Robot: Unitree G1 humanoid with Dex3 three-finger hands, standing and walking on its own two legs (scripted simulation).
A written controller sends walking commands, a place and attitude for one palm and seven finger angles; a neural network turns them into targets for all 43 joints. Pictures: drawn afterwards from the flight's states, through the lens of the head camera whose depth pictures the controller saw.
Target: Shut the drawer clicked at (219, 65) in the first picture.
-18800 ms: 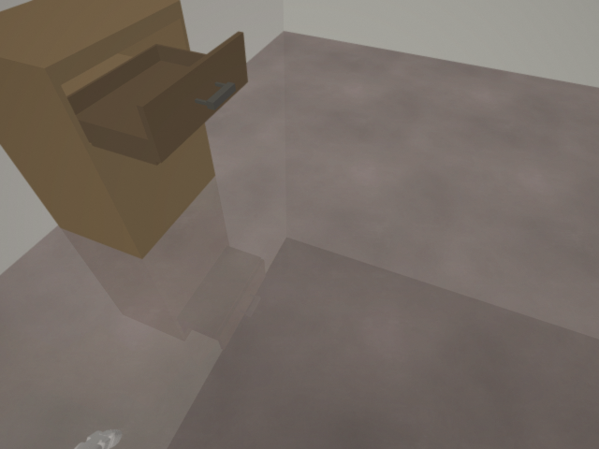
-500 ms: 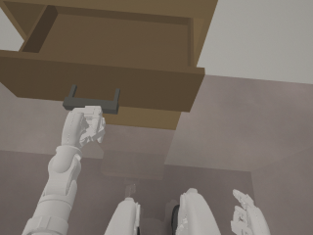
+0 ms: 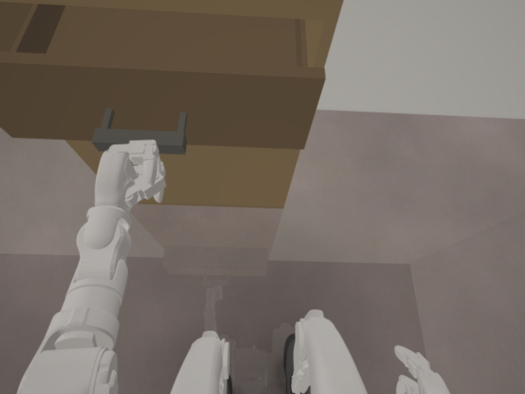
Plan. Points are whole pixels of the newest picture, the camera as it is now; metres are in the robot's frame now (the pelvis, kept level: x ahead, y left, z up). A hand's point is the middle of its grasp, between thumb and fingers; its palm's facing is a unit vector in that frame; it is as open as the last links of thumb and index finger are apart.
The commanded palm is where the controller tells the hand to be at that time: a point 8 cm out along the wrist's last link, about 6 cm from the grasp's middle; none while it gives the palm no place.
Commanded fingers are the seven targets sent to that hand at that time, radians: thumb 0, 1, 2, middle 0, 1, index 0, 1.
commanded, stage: push the drawer shut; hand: left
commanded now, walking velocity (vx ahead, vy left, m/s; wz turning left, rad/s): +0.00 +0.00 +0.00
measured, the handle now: (143, 129) +0.51 +0.18 +0.02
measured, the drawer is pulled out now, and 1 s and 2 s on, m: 0.11 0.00 0.00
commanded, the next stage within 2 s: pull the fist back off the drawer in 1.18 s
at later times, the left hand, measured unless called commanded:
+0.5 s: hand (166, 145) +0.48 +0.14 +0.01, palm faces -0.07 -1.00 -0.05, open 3.2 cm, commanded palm +0.48 +0.19 +0.02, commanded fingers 0.00 0.90 0.90 -1.40 -1.60 -1.40 -1.60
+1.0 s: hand (168, 116) +0.54 +0.14 +0.01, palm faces -0.07 -1.00 -0.05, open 3.1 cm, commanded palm +0.54 +0.17 +0.02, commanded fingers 0.00 0.90 0.90 -1.40 -1.60 -1.40 -1.60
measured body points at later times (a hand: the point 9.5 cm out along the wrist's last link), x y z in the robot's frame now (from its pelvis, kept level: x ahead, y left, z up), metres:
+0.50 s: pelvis -0.01 +0.00 -0.01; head +0.16 +0.01 +0.41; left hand +0.48 +0.20 +0.02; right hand +0.06 -0.27 -0.13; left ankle -0.01 +0.10 -0.61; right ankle +0.07 -0.13 -0.61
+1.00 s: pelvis -0.01 +0.00 -0.02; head +0.19 +0.02 +0.38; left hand +0.54 +0.20 +0.01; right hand -0.02 -0.26 -0.13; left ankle -0.01 +0.10 -0.61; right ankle +0.07 -0.13 -0.61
